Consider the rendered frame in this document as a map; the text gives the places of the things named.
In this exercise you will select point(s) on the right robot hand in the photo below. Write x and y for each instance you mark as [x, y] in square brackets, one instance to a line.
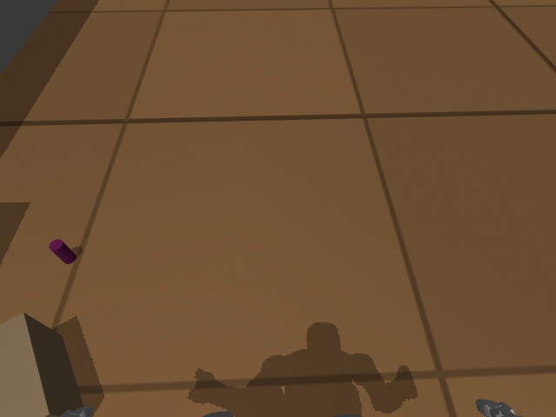
[490, 408]

